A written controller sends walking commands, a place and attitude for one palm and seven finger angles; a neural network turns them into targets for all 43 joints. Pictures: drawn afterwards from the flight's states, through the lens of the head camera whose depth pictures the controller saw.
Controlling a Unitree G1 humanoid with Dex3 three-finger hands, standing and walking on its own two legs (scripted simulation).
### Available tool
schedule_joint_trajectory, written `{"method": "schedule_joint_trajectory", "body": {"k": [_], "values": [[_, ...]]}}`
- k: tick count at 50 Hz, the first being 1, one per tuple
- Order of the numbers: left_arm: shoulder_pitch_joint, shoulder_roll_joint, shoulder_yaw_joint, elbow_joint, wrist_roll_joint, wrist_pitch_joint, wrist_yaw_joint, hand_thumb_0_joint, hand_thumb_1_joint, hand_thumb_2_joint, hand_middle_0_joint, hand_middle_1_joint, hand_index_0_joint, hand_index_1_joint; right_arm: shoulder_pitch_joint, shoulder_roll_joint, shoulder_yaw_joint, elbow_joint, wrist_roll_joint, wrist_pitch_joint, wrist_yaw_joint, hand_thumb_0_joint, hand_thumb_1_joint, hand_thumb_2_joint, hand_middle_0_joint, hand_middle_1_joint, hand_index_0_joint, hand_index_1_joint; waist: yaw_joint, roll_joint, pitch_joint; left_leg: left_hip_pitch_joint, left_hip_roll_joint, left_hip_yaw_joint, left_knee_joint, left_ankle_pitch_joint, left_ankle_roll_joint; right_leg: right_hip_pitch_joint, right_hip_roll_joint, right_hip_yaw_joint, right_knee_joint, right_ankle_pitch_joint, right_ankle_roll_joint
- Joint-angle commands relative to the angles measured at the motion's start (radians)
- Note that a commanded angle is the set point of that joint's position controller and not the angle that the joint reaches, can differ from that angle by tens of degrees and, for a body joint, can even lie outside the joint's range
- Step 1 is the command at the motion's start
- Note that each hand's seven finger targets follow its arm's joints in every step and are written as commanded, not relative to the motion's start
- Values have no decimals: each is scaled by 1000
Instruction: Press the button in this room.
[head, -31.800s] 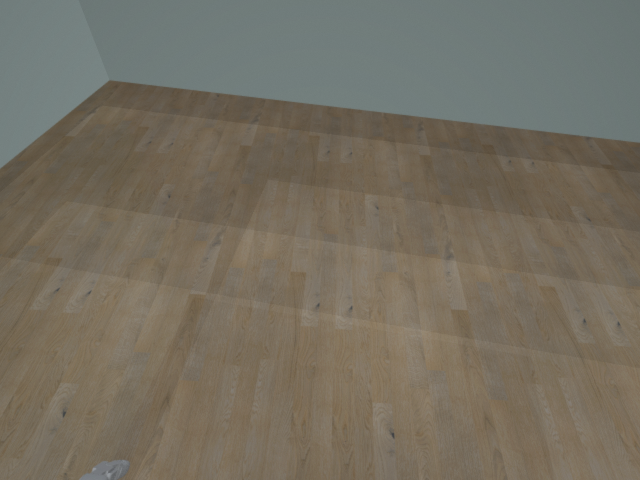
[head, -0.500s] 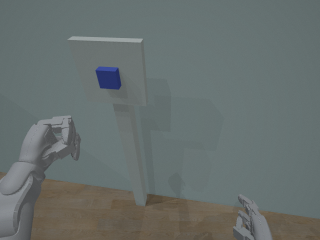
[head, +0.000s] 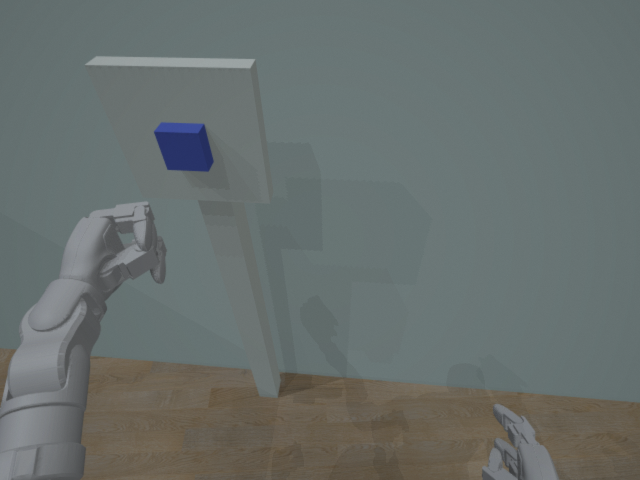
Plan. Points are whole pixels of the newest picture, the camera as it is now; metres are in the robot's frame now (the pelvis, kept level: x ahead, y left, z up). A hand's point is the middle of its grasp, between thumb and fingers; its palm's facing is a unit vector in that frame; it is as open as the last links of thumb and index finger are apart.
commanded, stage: aim a knuckle at the button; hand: left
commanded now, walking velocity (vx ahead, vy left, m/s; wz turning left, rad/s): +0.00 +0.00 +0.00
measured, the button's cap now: (186, 146) +0.50 +0.23 +0.19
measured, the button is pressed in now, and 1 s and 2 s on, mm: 0 0 0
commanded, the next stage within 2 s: none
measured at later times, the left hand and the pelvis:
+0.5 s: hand (190, 207) +0.40 +0.20 +0.16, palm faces +0.00 -1.00 -0.01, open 3.1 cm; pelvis +0.01 +0.01 +0.00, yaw +0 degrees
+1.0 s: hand (175, 223) +0.38 +0.22 +0.15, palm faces +0.04 -1.00 -0.02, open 3.1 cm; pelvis +0.01 +0.01 +0.00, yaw -1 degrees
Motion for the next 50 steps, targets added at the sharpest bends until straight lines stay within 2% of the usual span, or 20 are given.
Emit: {"method": "schedule_joint_trajectory", "body": {"k": [1,7,10,14,15,17,19,20,27,28,30,33,34,35,38,39,42,44,48,50], "values": [[-414,244,95,-269,-15,-132,18,0,900,900,-1300,-1500,-1300,-1500,-125,-100,-38,-157,-11,-61,-5,0,-900,-900,200,300,200,300,-7,27,-266,191,7,-64,-45,262,20,-27,-16,49,-66,307,13],[-383,191,55,-87,0,-85,31,0,900,900,-1300,-1500,-1300,-1500,-98,-110,-42,-140,-6,-31,-1,0,-900,-900,200,300,200,300,-9,-28,-193,142,9,-65,-57,262,15,-53,-16,39,-67,317,13],[-414,215,64,-51,9,-64,33,0,900,900,-1300,-1500,-1300,-1500,-93,-118,-44,-143,-6,-10,1,0,-900,-900,200,300,200,300,-9,-45,-190,122,9,-63,-54,263,16,-47,-18,42,-70,321,11],[-583,178,2,-105,21,-103,44,0,900,900,-1300,-1500,-1300,-1500,-89,-108,-42,-149,-6,1,0,0,-900,-900,200,300,200,300,-39,17,-227,174,12,-71,-48,281,15,-73,-15,44,-64,309,7],[-627,174,-8,-114,22,-124,52,0,900,900,-1300,-1500,-1300,-1500,-84,-106,-43,-142,-8,1,-1,0,-900,-900,200,300,200,300,-46,0,-239,186,18,-77,-46,277,16,-80,-12,42,-65,293,6],[-680,188,0,-92,25,-154,63,0,900,900,-1300,-1500,-1300,-1500,-70,-109,-45,-127,-13,2,-5,0,-900,-900,200,300,200,300,-55,16,-257,212,18,-81,-47,273,15,-92,-10,47,-67,279,6],[-673,190,9,-29,28,-167,69,0,900,900,-1300,-1500,-1300,-1500,-58,-112,-45,-115,-16,7,-6,0,-900,-900,200,300,200,300,-52,-3,-261,206,18,-81,-49,273,14,-86,-11,47,-66,281,5],[-673,225,39,7,31,-171,76,0,900,900,-1300,-1500,-1300,-1500,-45,-118,-48,-104,-18,12,-5,0,-900,-900,200,300,200,300,-47,-40,-270,189,18,-81,-46,274,16,-74,-10,47,-67,286,6],[-714,275,59,259,60,-142,68,0,900,900,-1300,-1500,-1300,-1500,0,-133,-53,-97,-12,59,0,0,-900,-900,200,300,200,300,-49,-43,-230,93,9,-55,-42,258,18,-63,-19,57,-62,324,8],[-731,277,60,248,63,-157,63,0,900,900,-1300,-1500,-1300,-1500,2,-132,-56,-103,-13,60,2,0,-900,-900,200,300,200,300,-48,-12,-246,106,9,-53,-38,270,18,-64,-19,60,-59,333,7],[-714,303,86,200,58,-196,53,0,900,900,-1300,-1500,-1300,-1500,11,-134,-63,-118,-17,61,6,0,-900,-900,200,300,200,300,-36,-19,-322,132,12,-56,-25,336,21,-20,-14,63,-43,392,4],[-736,238,33,111,44,-247,32,0,900,900,-1300,-1500,-1300,-1500,16,-124,-65,-131,-19,57,13,0,-900,-900,200,300,200,300,-45,43,-378,209,17,-63,-16,423,18,-20,-10,61,-33,438,2],[-711,263,64,100,36,-255,30,0,900,900,-1300,-1500,-1300,-1500,18,-127,-71,-127,-18,55,13,0,-900,-900,200,300,200,300,-38,37,-385,220,22,-64,-12,438,18,-20,-8,62,-35,442,3],[-680,242,52,105,30,-256,25,0,900,900,-1300,-1500,-1300,-1500,22,-127,-70,-127,-19,55,15,0,-900,-900,200,300,200,300,-38,5,-368,208,24,-66,-14,454,19,-14,-5,57,-36,451,4],[-566,291,123,139,20,-221,25,0,900,900,-1300,-1500,-1300,-1500,21,-137,-76,-124,-14,62,16,0,-900,-900,200,300,200,300,-16,-32,-315,151,20,-47,-30,421,21,6,-8,58,-41,477,9],[-562,249,85,133,20,-205,22,0,900,900,-1300,-1500,-1300,-1500,13,-132,-73,-130,-11,62,18,0,-900,-900,200,300,200,300,-20,-13,-286,137,16,-44,-36,397,20,-8,-10,55,-44,463,9],[-507,271,108,119,28,-167,31,0,900,900,-1300,-1500,-1300,-1500,6,-134,-77,-140,-7,69,19,0,-900,-900,200,300,200,300,-13,-19,-244,115,17,-35,-41,374,24,-17,-11,57,-50,454,10],[-547,236,67,75,29,-161,32,0,900,900,-1300,-1500,-1300,-1500,-6,-130,-73,-150,-5,70,18,0,-900,-900,200,300,200,300,-30,-6,-229,123,16,-38,-44,330,24,-46,-9,56,-59,403,10],[-666,256,66,-15,23,-203,43,0,900,900,-1300,-1500,-1300,-1500,-19,-127,-69,-141,-9,61,5,0,-900,-900,200,300,200,300,-55,-4,-259,164,21,-53,-46,280,26,-64,-3,60,-69,329,9],[-731,228,32,-36,21,-224,45,0,900,900,-1300,-1500,-1300,-1500,-25,-122,-63,-131,-11,52,-1,0,-900,-900,200,300,200,300,-70,6,-274,186,21,-57,-42,262,28,-77,-3,63,-74,302,8]]}}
